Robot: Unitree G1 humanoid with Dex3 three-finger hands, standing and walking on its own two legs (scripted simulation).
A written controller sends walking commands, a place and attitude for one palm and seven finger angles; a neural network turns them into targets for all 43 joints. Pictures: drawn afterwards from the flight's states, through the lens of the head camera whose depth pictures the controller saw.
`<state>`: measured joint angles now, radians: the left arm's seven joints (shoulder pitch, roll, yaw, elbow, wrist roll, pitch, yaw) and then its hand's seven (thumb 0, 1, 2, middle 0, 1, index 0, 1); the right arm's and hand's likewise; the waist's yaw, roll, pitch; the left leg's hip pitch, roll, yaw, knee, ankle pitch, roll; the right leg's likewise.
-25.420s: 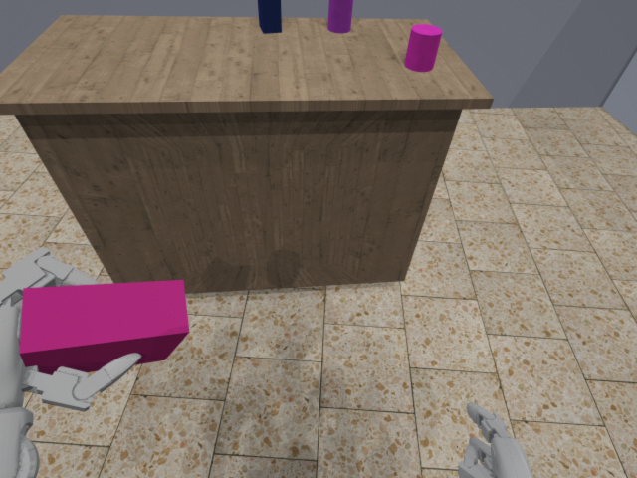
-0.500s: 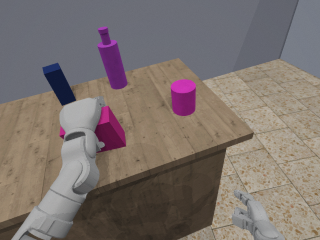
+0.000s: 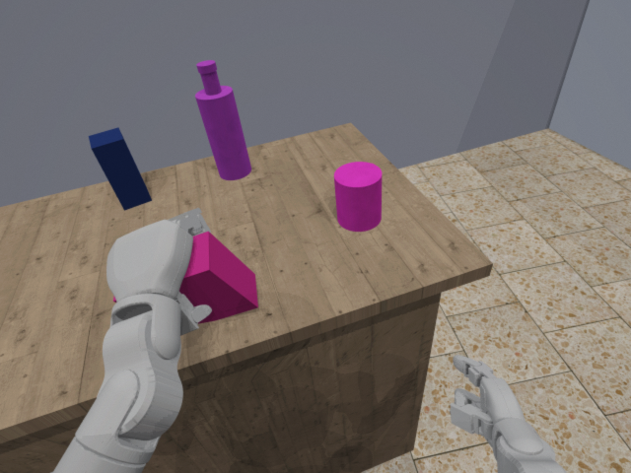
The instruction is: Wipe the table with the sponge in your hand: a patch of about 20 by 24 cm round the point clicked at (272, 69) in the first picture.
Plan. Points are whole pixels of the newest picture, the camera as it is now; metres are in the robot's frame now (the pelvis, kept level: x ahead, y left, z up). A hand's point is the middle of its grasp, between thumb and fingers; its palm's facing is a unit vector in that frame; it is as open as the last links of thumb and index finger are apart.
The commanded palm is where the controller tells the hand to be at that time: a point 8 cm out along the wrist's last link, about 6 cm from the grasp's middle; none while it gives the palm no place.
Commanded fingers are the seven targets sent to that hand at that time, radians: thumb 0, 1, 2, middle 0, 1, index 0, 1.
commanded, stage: slide back across to the middle lane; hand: left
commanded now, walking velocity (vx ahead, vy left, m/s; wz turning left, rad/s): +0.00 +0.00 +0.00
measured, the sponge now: (201, 292) +0.29 +0.19 +0.13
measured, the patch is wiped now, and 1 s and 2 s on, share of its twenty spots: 1.00 1.00 1.00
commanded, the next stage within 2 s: wipe forward along the middle lane in 0.58 s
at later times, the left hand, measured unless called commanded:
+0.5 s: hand (135, 284) +0.25 +0.24 +0.18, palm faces +0.27 -0.19 -0.94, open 9.4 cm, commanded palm +0.20 +0.24 +0.23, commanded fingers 0.00 0.10 1.30 -1.20 -1.60 -1.20 -1.60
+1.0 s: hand (115, 284) +0.26 +0.28 +0.17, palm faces +0.08 -0.03 -1.00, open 9.4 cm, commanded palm +0.23 +0.27 +0.22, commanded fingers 0.00 0.10 1.30 -1.20 -1.60 -1.20 -1.60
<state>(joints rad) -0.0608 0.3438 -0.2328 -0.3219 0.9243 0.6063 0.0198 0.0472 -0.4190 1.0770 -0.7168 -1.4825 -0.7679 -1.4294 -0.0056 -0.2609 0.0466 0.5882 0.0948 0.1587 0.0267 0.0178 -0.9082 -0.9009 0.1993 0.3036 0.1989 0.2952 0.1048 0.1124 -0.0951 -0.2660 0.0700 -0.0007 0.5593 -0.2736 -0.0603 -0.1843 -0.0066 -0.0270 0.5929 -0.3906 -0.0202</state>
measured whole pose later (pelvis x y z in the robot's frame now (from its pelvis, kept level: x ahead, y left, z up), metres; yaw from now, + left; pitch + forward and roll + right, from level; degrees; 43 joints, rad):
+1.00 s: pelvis -0.03 +0.00 +0.00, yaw +2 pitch -3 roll +0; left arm -0.23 0.52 -0.14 -0.02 0.92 0.49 -0.16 -0.02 -0.47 1.09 -0.79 -1.42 -0.82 -1.37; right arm 0.01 -0.27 0.06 0.66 0.07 0.02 -0.07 0.02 -0.91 -0.90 0.20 0.30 0.20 0.30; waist 0.12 0.13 -0.05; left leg -0.26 0.06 -0.03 0.52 -0.21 -0.05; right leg -0.18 -0.01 -0.05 0.56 -0.34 -0.02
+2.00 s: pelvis -0.02 +0.01 +0.01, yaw +1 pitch +2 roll +0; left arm -0.59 0.57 -0.05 0.57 0.97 0.28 -0.16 0.01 -0.52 1.14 -0.81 -1.41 -0.84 -1.36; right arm 0.18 -0.30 0.01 0.69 0.08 0.09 -0.06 0.02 -0.91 -0.90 0.20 0.30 0.20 0.30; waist 0.03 0.09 -0.07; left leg -0.34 0.06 -0.03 0.51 -0.21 -0.04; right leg -0.24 -0.01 -0.05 0.52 -0.31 -0.01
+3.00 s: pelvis +0.00 +0.04 +0.01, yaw +2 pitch +4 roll -1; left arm -0.54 0.72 0.09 0.54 0.96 0.20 -0.20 0.00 -0.49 1.13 -0.78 -1.44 -0.81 -1.40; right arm 0.18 -0.30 0.00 0.63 0.08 0.11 -0.05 0.01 -0.91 -0.90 0.20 0.30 0.20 0.30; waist 0.03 0.08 -0.05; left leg -0.36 0.03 -0.02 0.53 -0.24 -0.01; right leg -0.21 -0.03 -0.05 0.45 -0.30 0.02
